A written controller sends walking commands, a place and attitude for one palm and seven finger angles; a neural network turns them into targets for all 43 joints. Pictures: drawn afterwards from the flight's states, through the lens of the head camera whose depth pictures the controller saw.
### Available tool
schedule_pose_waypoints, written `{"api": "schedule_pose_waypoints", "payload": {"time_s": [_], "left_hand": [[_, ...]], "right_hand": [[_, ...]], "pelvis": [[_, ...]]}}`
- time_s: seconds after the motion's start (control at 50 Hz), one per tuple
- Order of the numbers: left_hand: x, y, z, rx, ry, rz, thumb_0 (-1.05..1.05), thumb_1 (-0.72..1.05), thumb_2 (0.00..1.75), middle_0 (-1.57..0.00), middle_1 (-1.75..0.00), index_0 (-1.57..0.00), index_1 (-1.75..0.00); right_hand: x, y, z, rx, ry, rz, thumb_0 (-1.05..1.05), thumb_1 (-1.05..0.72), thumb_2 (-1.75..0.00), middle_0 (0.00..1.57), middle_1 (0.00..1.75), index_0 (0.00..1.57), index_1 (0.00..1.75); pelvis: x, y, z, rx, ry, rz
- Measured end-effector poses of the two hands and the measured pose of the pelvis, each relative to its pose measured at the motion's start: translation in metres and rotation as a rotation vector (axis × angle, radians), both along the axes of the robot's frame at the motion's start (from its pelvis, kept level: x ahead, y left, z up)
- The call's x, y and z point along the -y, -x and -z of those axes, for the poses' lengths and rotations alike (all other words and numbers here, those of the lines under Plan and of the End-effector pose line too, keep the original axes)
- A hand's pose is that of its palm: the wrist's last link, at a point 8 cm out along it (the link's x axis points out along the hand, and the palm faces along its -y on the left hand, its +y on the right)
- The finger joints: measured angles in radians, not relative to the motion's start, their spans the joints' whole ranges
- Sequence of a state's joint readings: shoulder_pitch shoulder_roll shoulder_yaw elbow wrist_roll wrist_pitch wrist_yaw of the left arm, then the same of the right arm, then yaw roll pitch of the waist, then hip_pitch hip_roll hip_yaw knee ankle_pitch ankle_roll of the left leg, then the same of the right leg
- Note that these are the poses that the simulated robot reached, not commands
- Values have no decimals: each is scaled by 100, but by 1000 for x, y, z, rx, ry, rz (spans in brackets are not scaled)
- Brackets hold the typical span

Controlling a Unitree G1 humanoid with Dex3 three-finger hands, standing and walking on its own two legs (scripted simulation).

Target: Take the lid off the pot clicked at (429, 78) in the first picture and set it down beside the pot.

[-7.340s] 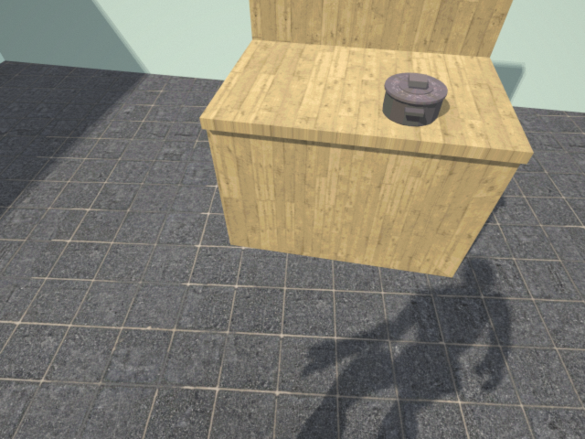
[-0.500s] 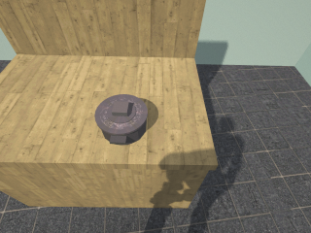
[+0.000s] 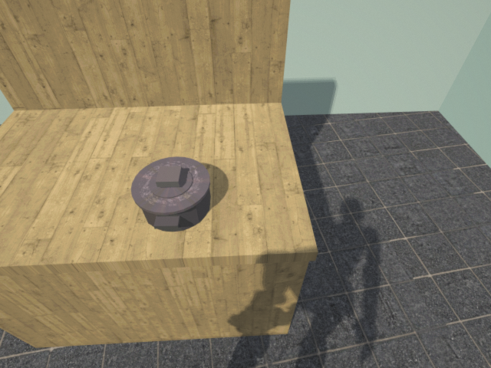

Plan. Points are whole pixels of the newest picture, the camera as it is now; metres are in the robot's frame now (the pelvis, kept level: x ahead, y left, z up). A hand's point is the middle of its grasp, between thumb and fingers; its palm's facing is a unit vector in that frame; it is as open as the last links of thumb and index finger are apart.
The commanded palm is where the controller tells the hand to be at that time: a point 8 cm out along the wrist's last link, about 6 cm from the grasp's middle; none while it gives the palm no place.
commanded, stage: come to a stop and stand still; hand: left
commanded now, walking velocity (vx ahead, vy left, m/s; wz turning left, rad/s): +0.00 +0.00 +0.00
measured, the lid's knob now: (169, 176) +0.52 +0.20 +0.00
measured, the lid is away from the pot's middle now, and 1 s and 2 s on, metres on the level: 0.00 0.00 0.00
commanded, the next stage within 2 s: look again from close up in 0.04 s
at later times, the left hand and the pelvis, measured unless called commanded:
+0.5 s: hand out of the picture +0.00 +0.22 -0.19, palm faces +0.03 -0.99 -0.16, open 7.3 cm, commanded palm none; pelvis +0.01 +0.06 -0.01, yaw -1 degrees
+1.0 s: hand out of the picture +0.00 +0.26 -0.18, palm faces +0.00 -0.99 -0.17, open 7.3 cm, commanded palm none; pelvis +0.02 +0.09 +0.00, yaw -1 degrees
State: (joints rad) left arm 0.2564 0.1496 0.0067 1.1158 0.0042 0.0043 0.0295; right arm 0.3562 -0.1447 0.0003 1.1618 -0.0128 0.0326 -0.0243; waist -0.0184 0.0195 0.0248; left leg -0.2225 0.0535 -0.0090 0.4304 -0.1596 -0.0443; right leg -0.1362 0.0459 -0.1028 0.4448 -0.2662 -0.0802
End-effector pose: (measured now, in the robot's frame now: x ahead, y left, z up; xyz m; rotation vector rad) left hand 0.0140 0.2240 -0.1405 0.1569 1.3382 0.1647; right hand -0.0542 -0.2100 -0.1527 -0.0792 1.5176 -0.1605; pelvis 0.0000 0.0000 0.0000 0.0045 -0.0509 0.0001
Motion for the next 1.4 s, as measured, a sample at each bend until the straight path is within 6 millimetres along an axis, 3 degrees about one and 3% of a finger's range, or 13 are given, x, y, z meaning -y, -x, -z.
{"api": "schedule_pose_waypoints", "payload": {"time_s": [0.14, 0.28, 0.42, 0.58, 0.86, 1.4], "left_hand": [[5, 21, 3, -78, 30, -29, 0, 92, 90, -20, -30, -20, -30], [-4, 37, 7, -109, 35, 0, 0, 91, 90, -20, -30, -20, -30], [-33, 24, 16, -48, 47, -19, 0, 91, 90, -20, -30, -20, -30], [-64, 11, 16, -21, 44, 1, 0, 91, 90, -20, -30, -20, -30], [-91, 14, 13, -50, 34, 12, 0, 91, 90, -20, -30, -20, -30], [-80, 16, 10, -73, 50, 18, 0, 91, 90, -20, -30, -20, -30]], "right_hand": [[-16, 9, -3, -44, -17, 9, 0, -91, -90, 19, 30, 20, 30], [-29, -35, 0, 109, 9, 33, 0, -91, -90, 19, 30, 20, 30], [-38, -66, -6, 175, 61, -28, 2, -94, -90, 20, 30, 20, 30], [-53, -82, -17, 211, 90, -52, 1, -94, -90, 20, 30, 20, 30], [-70, -89, -22, 198, 89, -66, 0, -93, -90, 20, 30, 20, 30], [-73, -77, -20, 155, 72, -44, 1, -93, -90, 20, 30, 20, 30]], "pelvis": [[-5, -8, -1, -14, 2, -2], [-26, -8, 3, -22, 19, 23], [-51, -10, 6, -24, 24, 10], [-72, -10, 4, -37, 24, 13], [-92, -15, 0, -42, 19, 13], [-89, -20, -2, -32, 11, 20]]}}
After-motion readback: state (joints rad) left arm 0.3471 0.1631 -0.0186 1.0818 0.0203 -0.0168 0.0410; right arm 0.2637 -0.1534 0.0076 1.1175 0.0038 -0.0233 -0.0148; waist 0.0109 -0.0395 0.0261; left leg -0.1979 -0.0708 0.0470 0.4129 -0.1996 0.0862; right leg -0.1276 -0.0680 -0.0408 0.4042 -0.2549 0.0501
